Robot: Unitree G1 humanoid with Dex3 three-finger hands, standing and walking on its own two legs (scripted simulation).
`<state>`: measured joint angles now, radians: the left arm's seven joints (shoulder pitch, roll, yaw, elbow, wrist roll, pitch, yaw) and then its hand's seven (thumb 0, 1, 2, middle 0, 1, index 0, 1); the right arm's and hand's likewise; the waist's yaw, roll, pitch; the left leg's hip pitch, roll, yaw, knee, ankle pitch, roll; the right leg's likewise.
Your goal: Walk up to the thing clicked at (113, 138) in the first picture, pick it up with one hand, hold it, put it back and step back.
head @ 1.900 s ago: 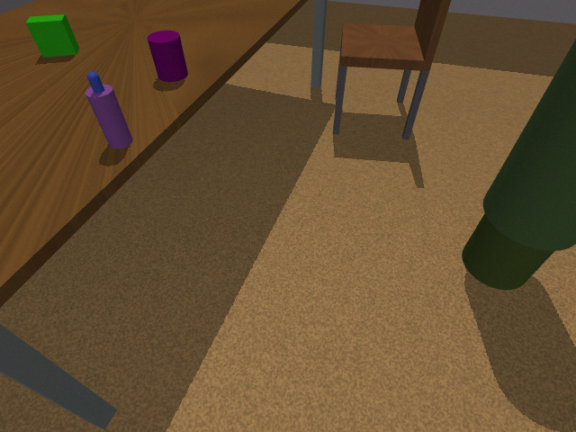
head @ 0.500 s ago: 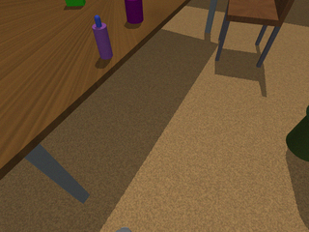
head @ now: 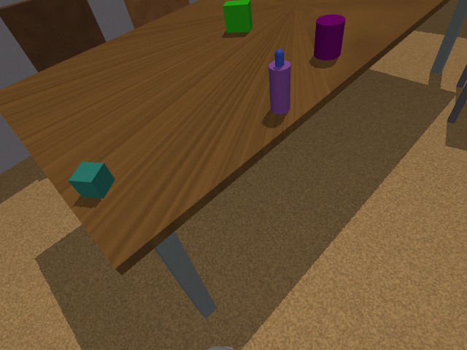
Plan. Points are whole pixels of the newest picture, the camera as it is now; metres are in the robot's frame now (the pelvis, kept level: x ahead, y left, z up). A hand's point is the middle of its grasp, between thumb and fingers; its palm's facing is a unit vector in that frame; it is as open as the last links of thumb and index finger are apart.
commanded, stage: walk up
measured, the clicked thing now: (279, 81) +0.76 -0.10 +0.06
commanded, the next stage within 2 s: stand in 1.96 s
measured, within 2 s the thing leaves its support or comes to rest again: neither
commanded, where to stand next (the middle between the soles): +0.10 +0.05 m, yaw +5 degrees
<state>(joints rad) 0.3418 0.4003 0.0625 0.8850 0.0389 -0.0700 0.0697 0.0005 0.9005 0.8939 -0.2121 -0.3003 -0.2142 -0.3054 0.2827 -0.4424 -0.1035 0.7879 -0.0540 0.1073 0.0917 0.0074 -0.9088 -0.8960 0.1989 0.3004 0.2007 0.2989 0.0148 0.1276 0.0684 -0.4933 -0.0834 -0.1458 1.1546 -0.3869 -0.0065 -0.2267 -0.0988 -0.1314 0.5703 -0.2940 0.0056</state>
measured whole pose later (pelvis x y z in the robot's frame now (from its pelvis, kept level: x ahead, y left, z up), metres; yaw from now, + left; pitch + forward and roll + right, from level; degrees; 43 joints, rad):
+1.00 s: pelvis +0.02 +0.06 -0.01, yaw +8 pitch -3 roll +1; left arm 0.14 0.38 0.05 0.91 0.03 0.03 -0.03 0.00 0.91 0.89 -0.20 -0.30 -0.21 -0.30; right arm 0.21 -0.39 -0.02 0.97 -0.02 -0.03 -0.01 0.01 -0.91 -0.90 0.20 0.30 0.20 0.30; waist 0.00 -0.01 0.09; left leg -0.32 -0.01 -0.06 0.66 -0.29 0.00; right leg -0.27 -0.03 -0.03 0.70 -0.37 -0.01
